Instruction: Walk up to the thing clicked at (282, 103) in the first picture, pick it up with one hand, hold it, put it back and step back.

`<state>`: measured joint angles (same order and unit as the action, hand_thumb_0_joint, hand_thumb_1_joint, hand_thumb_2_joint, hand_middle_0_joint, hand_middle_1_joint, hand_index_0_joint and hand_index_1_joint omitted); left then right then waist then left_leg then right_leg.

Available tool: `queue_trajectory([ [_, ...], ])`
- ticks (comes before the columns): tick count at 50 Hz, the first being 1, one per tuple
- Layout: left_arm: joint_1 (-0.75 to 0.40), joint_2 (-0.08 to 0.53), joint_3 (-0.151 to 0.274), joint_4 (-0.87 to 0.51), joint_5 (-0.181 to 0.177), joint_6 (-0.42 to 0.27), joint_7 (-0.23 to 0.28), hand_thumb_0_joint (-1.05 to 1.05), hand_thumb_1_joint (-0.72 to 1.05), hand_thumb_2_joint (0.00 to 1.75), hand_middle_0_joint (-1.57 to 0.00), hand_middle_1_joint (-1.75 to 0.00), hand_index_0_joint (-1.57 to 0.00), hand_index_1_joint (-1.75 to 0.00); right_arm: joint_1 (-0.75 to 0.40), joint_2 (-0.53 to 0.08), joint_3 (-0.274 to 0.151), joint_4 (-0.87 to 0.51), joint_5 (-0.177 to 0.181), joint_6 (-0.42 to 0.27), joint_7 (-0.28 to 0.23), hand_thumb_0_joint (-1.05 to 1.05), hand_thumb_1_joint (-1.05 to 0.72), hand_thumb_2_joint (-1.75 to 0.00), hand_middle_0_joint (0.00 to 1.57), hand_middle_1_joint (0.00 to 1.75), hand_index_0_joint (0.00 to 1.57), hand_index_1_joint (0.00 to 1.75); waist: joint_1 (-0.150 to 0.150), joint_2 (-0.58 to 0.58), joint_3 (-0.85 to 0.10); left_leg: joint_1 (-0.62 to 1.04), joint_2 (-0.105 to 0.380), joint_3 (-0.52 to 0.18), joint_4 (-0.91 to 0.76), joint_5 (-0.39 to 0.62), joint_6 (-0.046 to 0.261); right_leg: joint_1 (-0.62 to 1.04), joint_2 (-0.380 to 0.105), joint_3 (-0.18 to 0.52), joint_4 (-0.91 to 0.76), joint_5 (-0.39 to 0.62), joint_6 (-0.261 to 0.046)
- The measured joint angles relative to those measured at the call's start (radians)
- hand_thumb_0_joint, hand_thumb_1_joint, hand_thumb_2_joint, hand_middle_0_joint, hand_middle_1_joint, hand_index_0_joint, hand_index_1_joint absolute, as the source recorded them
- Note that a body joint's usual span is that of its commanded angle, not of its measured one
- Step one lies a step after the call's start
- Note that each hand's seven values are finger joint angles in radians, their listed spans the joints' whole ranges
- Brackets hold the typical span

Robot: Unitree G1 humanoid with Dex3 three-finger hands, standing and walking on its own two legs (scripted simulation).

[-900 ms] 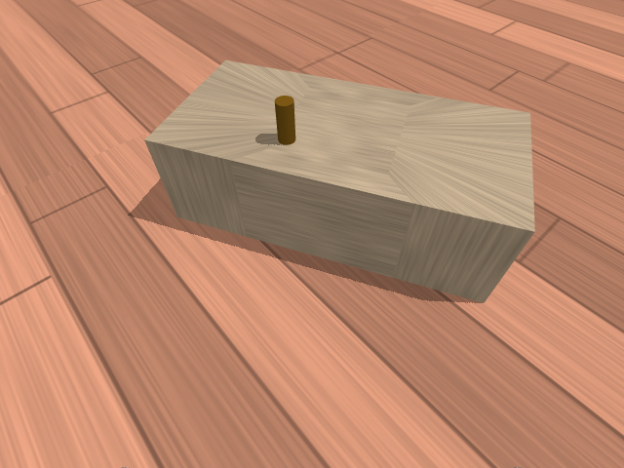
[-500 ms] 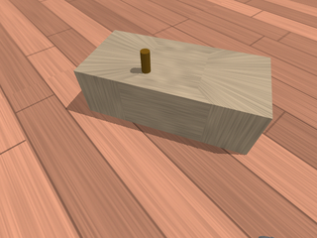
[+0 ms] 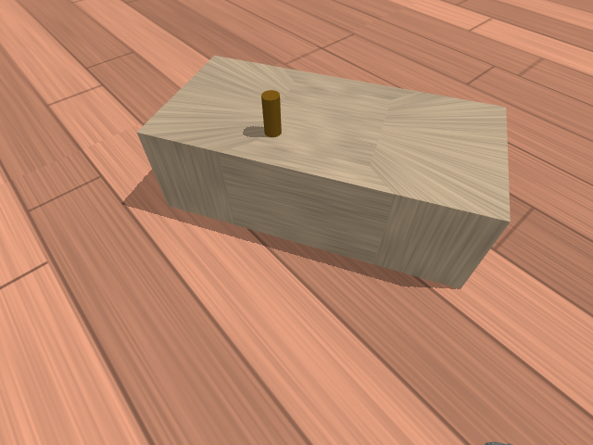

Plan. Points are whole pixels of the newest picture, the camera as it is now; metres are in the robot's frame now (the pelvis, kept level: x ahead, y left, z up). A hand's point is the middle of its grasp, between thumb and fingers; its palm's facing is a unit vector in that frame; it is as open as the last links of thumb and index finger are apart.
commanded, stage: stand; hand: left
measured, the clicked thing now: (271, 114) +1.15 +0.10 -0.29
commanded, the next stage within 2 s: walk up in 0.22 s
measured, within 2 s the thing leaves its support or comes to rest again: neither
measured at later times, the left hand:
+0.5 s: hand out of the picture +0.08 +0.33 -0.16, palm faces -0.08 -0.93 -0.37, open 7.4 cm
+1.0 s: hand (163, 272) +0.42 +0.28 -0.14, palm faces -0.30 -0.86 -0.41, open 7.4 cm
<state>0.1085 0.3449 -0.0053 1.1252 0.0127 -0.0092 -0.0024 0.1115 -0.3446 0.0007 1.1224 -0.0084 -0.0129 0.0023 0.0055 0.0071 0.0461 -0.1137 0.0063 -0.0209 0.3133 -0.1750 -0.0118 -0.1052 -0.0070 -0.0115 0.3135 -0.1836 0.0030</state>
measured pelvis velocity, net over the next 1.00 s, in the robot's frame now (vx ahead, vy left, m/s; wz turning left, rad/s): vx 0.23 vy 0.06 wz -0.23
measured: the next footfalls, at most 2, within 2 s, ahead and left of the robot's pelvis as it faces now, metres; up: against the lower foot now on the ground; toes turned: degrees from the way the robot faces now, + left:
left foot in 0.50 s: +0.15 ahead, +0.17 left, +0.00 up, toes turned -5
right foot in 0.94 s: +0.34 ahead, -0.08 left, +0.00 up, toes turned -16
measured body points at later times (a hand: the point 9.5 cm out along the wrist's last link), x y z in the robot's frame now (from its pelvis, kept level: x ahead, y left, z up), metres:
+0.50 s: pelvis +0.04 +0.05 -0.01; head +0.06 +0.05 +0.43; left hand +0.08 +0.37 -0.14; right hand +0.11 -0.29 -0.12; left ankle +0.11 +0.17 -0.75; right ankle -0.01 -0.12 -0.75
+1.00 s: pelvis +0.23 +0.06 -0.03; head +0.25 +0.02 +0.42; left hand +0.44 +0.32 -0.12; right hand +0.15 -0.24 -0.17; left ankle +0.12 +0.17 -0.74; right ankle +0.30 -0.07 -0.75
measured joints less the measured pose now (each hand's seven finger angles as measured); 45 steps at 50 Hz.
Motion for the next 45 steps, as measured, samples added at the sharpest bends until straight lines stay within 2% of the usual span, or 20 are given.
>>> queue_trajectory([
  [11, 0.005, 0.0, -0.002, -0.001, 0.001, 0.001, 0.0, 0.0, 0.9, 0.9, -0.2, -0.3, -0.21, -0.3, 0.005, -0.002, -0.001, 0.003, 0.001, 0.0, -0.001, 0.0, -0.9, -0.9, 0.21, 0.3, 0.21, 0.3, 0.0, 0.001, -0.005, 0.007, -0.002, 0.003, -0.004, -0.001, 0.001, 0.003, -0.002, 0.002, 0.003, -0.004, 0.001],
  [12, 0.015, 0.001, 0.006, -0.014, 0.003, 0.001, -0.006, 0.0, 0.9, 0.9, -0.2, -0.3, -0.21, -0.3, 0.009, -0.002, -0.009, -0.009, -0.006, 0.002, 0.007, 0.0, -0.9, -0.9, 0.21, 0.3, 0.21, 0.3, 0.002, -0.001, -0.006, -0.002, -0.002, 0.009, 0.021, -0.035, 0.009, -0.004, -0.002, 0.007, 0.018, -0.015, -0.004],
  [14, 0.057, 0.005, 0.025, -0.047, 0.012, -0.012, -0.02, 0.0, 0.9, 0.9, -0.2, -0.3, -0.21, -0.3, 0.023, -0.012, -0.028, -0.043, -0.022, -0.003, 0.025, 0.01, -0.9, -0.9, 0.21, 0.3, 0.21, 0.3, 0.006, 0.003, -0.017, -0.031, 0.001, 0.028, 0.117, -0.169, 0.031, -0.028, 0.004, 0.029, 0.077, -0.071, -0.015],
  [16, 0.1, 0.005, 0.039, -0.065, 0.019, -0.02, -0.029, 0.0, 0.9, 0.9, -0.2, -0.3, -0.21, -0.3, 0.038, -0.034, -0.047, -0.073, -0.031, -0.002, 0.039, 0.01, -0.9, -0.9, 0.21, 0.3, 0.21, 0.3, 0.004, 0.018, -0.036, -0.078, 0.0, 0.026, 0.234, -0.267, 0.039, -0.043, 0.013, 0.043, 0.107, -0.099, -0.021],
  [18, 0.128, 0.008, 0.052, -0.082, 0.023, -0.028, -0.031, 0.0, 0.9, 0.9, -0.2, -0.3, -0.21, -0.3, 0.046, -0.057, -0.062, -0.094, -0.038, 0.001, 0.047, 0.01, -0.9, -0.9, 0.21, 0.3, 0.21, 0.3, 0.01, 0.028, -0.033, -0.139, -0.003, 0.022, 0.357, -0.26, 0.031, -0.04, 0.016, 0.058, 0.102, -0.077, -0.028],
  [20, 0.154, 0.012, 0.061, -0.102, 0.024, -0.036, -0.031, 0.0, 0.9, 0.9, -0.2, -0.3, -0.21, -0.3, 0.049, -0.078, -0.072, -0.109, -0.038, -0.001, 0.053, 0.01, -0.9, -0.9, 0.21, 0.3, 0.21, 0.3, 0.022, 0.036, -0.015, -0.187, 0.005, 0.012, 0.405, -0.257, 0.025, -0.025, 0.017, 0.075, 0.086, -0.076, -0.023],
  [24, 0.196, 0.043, 0.071, -0.126, 0.021, -0.027, -0.035, 0.0, 0.9, 0.9, -0.21, -0.3, -0.21, -0.3, 0.065, -0.096, -0.089, -0.146, -0.037, -0.016, 0.066, 0.01, -0.9, -0.9, 0.21, 0.3, 0.21, 0.3, 0.03, 0.026, 0.019, -0.217, 0.034, -0.005, 0.31, -0.243, 0.021, -0.002, 0.003, 0.102, 0.1, -0.106, 0.007],
  [25, 0.203, 0.054, 0.073, -0.128, 0.019, -0.02, -0.036, 0.0, 0.9, 0.9, -0.21, -0.3, -0.21, -0.3, 0.072, -0.095, -0.094, -0.156, -0.038, -0.022, 0.068, 0.01, -0.9, -0.9, 0.21, 0.3, 0.21, 0.3, 0.026, 0.016, 0.024, -0.207, 0.036, 0.005, 0.273, -0.174, 0.014, -0.006, -0.006, 0.108, 0.135, -0.134, 0.014],
  [26, 0.209, 0.068, 0.075, -0.13, 0.019, -0.011, -0.035, 0.0, 0.9, 0.9, -0.21, -0.3, -0.21, -0.3, 0.08, -0.09, -0.1, -0.166, -0.04, -0.029, 0.067, 0.01, -0.9, -0.9, 0.21, 0.3, 0.21, 0.3, 0.024, -0.007, 0.028, -0.195, 0.023, 0.025, 0.259, -0.081, 0.012, -0.025, -0.022, 0.123, 0.2, -0.179, 0.0],
  [27, 0.214, 0.078, 0.077, -0.129, 0.019, -0.002, -0.029, 0.0, 0.9, 0.9, -0.2, -0.3, -0.21, -0.3, 0.088, -0.083, -0.104, -0.178, -0.045, -0.039, 0.064, 0.01, -0.9, -0.9, 0.21, 0.3, 0.21, 0.3, 0.021, -0.026, 0.029, -0.193, 0.012, 0.047, 0.271, -0.047, 0.015, -0.068, -0.022, 0.149, 0.316, -0.246, -0.018],
  [29, 0.213, 0.086, 0.073, -0.121, 0.015, 0.013, -0.016, 0.01, 0.9, 0.9, -0.2, -0.3, -0.21, -0.3, 0.104, -0.065, -0.106, -0.191, -0.045, -0.044, 0.057, 0.0, -0.9, -0.9, 0.21, 0.3, 0.21, 0.3, 0.002, -0.042, 0.024, -0.176, 0.007, 0.072, 0.285, -0.09, 0.028, -0.17, 0.011, 0.154, 0.56, -0.29, -0.035],
  [32, 0.205, 0.094, 0.06, -0.134, 0.004, 0.002, -0.022, 0.01, 0.9, 0.9, -0.2, -0.3, -0.21, -0.3, 0.144, -0.043, -0.095, -0.192, -0.035, -0.034, 0.054, 0.0, -0.9, -0.9, 0.21, 0.3, 0.21, 0.3, -0.022, -0.045, 0.013, -0.102, 0.007, 0.087, 0.207, -0.097, 0.044, -0.279, 0.022, 0.09, 0.714, -0.222, -0.041],
  [35, 0.192, 0.1, 0.058, -0.155, -0.003, -0.019, -0.035, 0.01, 0.9, 0.9, -0.2, -0.3, -0.21, -0.3, 0.189, -0.031, -0.083, -0.197, -0.025, -0.04, 0.051, 0.0, -0.9, -0.9, 0.21, 0.3, 0.21, 0.3, -0.036, -0.044, 0.01, -0.022, -0.002, 0.103, 0.118, -0.084, 0.051, -0.342, 0.001, 0.057, 0.692, -0.143, -0.023],
  [39, 0.165, 0.1, 0.055, -0.186, -0.004, -0.022, -0.047, 0.01, 0.9, 0.9, -0.2, -0.3, -0.21, -0.3, 0.229, -0.028, -0.075, -0.21, -0.021, -0.044, 0.051, 0.01, -0.9, -0.9, 0.21, 0.3, 0.21, 0.3, -0.05, -0.036, 0.022, 0.058, -0.021, 0.13, 0.057, -0.102, 0.062, -0.378, -0.029, 0.052, 0.545, -0.081, -0.004],
  [45, 0.108, 0.073, 0.05, -0.226, -0.002, -0.02, -0.053, 0.01, 0.9, 0.9, -0.2, -0.3, -0.2, -0.3, 0.261, -0.044, -0.076, -0.245, -0.019, -0.029, 0.051, 0.01, -0.9, -0.9, 0.21, 0.3, 0.21, 0.3, -0.071, -0.001, 0.051, 0.135, -0.037, 0.174, 0.087, -0.204, 0.057, -0.347, -0.044, -0.006, 0.304, 0.0, -0.032],
])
